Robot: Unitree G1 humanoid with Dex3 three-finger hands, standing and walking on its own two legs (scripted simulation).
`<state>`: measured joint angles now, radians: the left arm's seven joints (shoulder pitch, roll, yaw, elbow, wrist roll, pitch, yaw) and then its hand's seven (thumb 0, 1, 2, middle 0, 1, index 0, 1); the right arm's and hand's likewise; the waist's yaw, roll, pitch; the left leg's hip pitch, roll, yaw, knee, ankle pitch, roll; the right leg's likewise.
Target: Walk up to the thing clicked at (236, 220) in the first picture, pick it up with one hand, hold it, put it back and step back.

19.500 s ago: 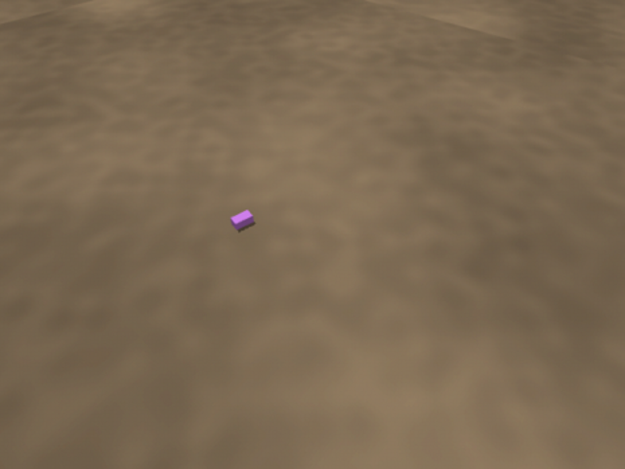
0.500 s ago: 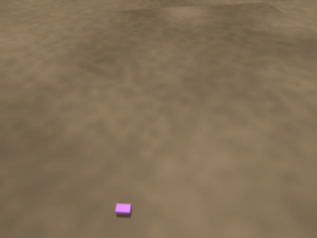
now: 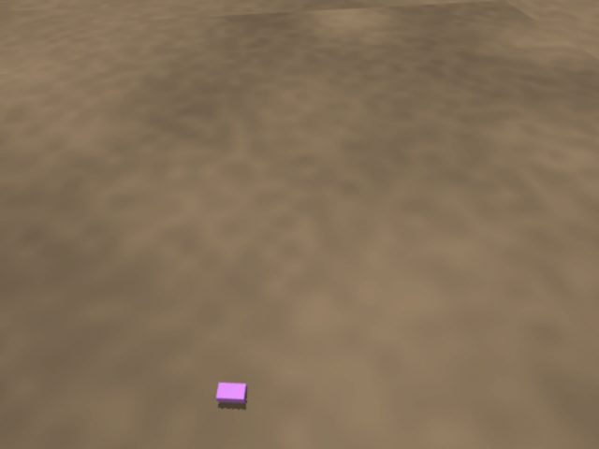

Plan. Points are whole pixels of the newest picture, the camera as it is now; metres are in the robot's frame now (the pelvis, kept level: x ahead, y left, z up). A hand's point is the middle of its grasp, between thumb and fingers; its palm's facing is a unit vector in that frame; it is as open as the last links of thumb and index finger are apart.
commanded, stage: stand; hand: left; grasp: from above
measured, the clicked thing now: (232, 392) +0.45 +0.23 -0.76
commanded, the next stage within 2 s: rise first in 0.12 s
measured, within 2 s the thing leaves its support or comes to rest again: neither
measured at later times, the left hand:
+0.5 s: hand out of the picture +0.15 +0.25 -0.17, palm faces -0.03 -0.93 -0.36, open 9.3 cm
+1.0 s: hand out of the picture +0.13 +0.27 -0.23, palm faces -0.15 -0.88 -0.45, open 13.2 cm
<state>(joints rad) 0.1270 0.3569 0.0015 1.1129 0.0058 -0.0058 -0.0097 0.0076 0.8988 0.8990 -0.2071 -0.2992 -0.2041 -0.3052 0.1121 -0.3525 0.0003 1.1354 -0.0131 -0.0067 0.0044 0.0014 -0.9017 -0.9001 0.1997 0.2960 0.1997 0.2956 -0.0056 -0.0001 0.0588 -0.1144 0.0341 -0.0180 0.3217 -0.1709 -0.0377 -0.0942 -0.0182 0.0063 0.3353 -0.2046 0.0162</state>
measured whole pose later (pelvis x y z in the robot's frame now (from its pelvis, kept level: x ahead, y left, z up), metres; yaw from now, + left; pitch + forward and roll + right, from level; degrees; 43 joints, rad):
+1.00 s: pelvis -0.01 +0.02 -0.09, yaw +0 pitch +16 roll -2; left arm 0.26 0.31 0.12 0.45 0.24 0.22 0.01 0.00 -0.40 0.84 -0.29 -0.86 -0.27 -0.88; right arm 0.21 -0.23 -0.03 0.56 0.00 -0.13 -0.03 0.01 -0.94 -0.91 0.20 0.30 0.20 0.30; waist -0.03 0.01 -0.11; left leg -0.90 0.03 -0.05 1.12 -0.51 -0.02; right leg -0.84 -0.01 0.00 1.08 -0.53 0.04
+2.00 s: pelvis -0.10 +0.01 -0.39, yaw -5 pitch +33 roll -5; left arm -0.65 0.66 0.15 1.10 1.06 -0.30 0.19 0.00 -0.34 0.87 -0.27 -0.84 -0.26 -0.85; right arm 0.15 -0.27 -0.04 0.75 -0.07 -0.07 0.08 0.00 -0.90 -0.90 0.20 0.30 0.20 0.29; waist -0.10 0.00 -0.10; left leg -2.13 0.01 -0.14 2.20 -0.66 -0.05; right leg -2.06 0.04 -0.01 2.16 -0.69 0.05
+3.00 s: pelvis -0.09 +0.02 -0.46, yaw -9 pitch +33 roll -9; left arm -0.94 0.88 0.14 1.46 1.32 -0.33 0.39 0.00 -0.34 0.86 -0.25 -0.79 -0.25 -0.80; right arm 0.12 -0.26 0.10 0.75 -0.19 -0.02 0.13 0.00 -0.90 -0.90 0.20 0.30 0.20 0.30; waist -0.25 -0.04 -0.02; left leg -2.34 0.00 -0.20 2.45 -0.69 -0.04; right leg -2.24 0.06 -0.05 2.36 -0.71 0.07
